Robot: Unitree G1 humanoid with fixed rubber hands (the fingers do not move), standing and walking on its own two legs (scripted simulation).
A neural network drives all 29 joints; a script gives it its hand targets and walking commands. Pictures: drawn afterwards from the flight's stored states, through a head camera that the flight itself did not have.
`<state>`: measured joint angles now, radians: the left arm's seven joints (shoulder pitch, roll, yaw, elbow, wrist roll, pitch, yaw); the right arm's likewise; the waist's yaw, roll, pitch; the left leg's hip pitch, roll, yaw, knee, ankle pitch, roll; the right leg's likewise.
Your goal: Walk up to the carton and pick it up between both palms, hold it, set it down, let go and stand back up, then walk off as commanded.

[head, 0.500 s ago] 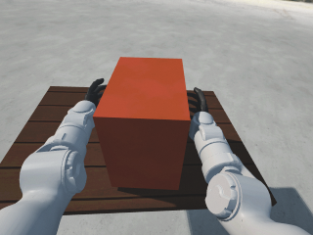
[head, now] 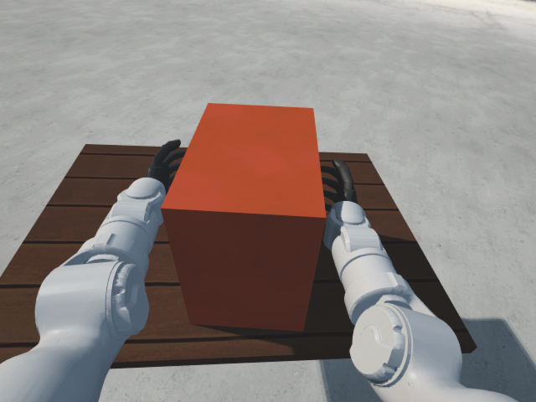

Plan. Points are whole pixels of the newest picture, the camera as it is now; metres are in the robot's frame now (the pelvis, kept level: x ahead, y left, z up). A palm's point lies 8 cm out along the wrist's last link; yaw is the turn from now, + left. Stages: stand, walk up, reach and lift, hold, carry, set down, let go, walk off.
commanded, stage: set down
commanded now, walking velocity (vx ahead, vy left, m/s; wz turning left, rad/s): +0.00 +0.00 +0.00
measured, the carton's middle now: (253, 212) +0.45 +0.03 +0.08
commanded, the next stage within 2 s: none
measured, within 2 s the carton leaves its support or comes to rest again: rests again in 0.10 s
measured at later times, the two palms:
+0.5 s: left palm (167, 186) +0.43 +0.17 +0.15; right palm (350, 216) +0.39 -0.12 +0.13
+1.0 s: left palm (167, 187) +0.43 +0.17 +0.14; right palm (351, 217) +0.39 -0.12 +0.13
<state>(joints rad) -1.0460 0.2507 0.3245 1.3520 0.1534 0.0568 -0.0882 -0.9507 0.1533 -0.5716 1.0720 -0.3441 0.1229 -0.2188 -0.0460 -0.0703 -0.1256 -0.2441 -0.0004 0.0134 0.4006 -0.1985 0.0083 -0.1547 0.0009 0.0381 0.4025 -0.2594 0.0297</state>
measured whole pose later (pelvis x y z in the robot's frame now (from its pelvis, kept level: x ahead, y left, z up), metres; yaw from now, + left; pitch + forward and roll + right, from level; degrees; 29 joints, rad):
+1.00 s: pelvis -0.01 -0.01 +0.00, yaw +0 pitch +2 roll +0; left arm -1.07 0.24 0.50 1.33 0.29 0.00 -0.16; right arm -0.90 0.20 -0.64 0.96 -0.46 0.04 -0.16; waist -0.05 -0.07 -0.06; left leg -0.25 0.00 0.01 0.39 -0.18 0.00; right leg -0.16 0.00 0.03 0.40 -0.27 0.03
